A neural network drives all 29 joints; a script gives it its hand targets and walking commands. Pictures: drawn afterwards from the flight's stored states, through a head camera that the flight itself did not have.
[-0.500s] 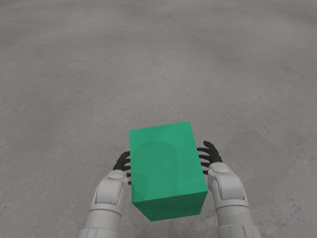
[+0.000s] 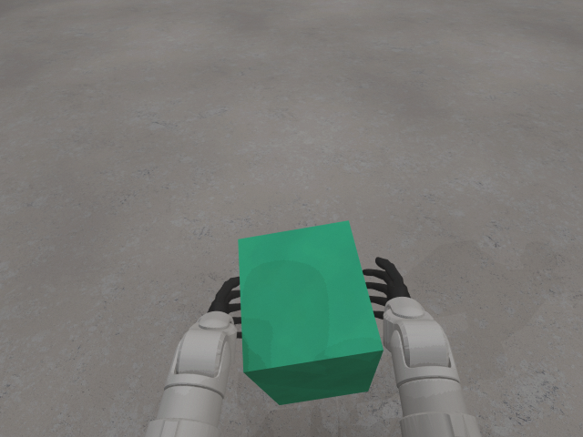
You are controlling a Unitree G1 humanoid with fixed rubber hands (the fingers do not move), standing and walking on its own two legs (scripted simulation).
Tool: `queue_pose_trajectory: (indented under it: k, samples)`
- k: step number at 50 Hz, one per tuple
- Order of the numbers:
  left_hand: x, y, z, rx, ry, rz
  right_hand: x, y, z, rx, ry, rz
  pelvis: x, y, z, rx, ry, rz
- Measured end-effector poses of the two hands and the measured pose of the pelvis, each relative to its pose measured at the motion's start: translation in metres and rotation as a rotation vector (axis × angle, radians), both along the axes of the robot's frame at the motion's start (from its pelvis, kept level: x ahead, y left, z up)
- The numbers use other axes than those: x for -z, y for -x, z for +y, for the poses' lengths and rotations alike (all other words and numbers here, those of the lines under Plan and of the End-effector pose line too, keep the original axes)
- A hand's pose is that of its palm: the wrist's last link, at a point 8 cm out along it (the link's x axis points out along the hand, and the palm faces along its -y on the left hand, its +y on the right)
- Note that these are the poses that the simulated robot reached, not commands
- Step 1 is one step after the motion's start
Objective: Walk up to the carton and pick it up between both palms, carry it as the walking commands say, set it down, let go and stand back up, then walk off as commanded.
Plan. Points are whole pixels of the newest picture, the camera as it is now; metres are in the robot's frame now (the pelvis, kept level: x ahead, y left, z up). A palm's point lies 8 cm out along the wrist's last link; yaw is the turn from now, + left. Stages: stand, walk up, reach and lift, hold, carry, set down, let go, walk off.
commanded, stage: carry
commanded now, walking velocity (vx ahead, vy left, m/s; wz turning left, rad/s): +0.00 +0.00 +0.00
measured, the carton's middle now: (310, 323) +0.32 -0.01 -0.05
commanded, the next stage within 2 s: none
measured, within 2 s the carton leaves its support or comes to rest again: neither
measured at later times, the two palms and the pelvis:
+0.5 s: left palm (213, 327) +0.27 +0.13 +0.01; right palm (390, 310) +0.29 -0.12 +0.04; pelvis +0.00 +0.01 +0.00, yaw +0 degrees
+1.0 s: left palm (212, 323) +0.28 +0.14 +0.01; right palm (386, 306) +0.30 -0.12 +0.03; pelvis +0.01 +0.02 +0.00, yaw +0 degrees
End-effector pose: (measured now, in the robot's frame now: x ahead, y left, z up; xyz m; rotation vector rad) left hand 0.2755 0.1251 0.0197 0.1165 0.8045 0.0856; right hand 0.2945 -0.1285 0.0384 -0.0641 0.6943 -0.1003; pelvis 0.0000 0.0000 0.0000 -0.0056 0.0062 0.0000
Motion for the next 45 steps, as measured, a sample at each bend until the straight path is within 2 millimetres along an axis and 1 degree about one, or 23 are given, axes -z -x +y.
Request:
queue_pose_trajectory:
  k: [12,19,31,45]
  samples:
    - [0.007,0.002,0.002,0.006,0.015,0.025,0.003,0.002,0.002,0.006,0.014,0.025,0.000,0.001,0.004,0.001,0.001,-0.001]
    - [0.006,0.003,0.006,0.005,0.011,0.019,0.005,0.004,0.006,0.007,0.006,0.018,0.000,0.003,0.009,0.002,0.000,-0.003]
    - [0.009,0.000,0.011,0.004,0.018,0.027,0.005,0.000,0.011,0.006,0.013,0.026,0.000,0.000,0.012,0.007,0.002,0.002]
    - [0.007,-0.007,0.014,0.008,0.009,0.017,0.006,-0.005,0.014,0.008,0.005,0.014,0.001,-0.004,0.017,0.005,0.000,0.004]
